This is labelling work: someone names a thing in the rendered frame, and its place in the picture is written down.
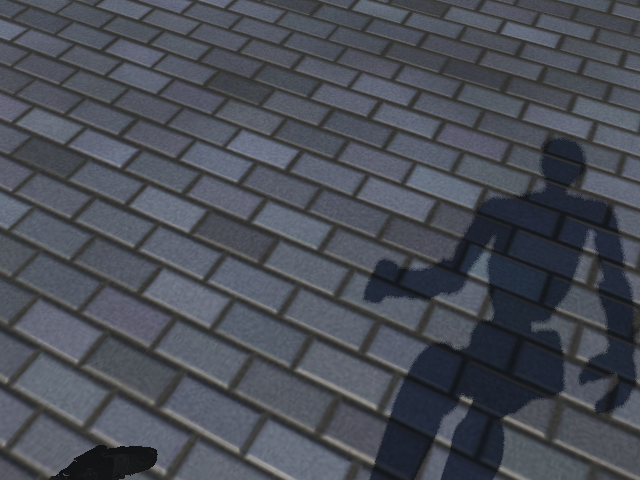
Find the robot left hand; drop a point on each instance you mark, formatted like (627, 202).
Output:
(101, 463)

